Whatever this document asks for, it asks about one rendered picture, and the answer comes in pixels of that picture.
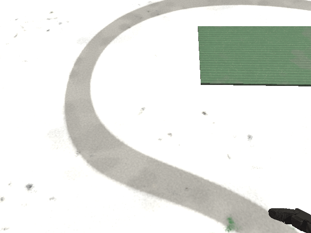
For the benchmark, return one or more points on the right robot hand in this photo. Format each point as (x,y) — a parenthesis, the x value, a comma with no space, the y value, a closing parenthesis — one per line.
(297,218)

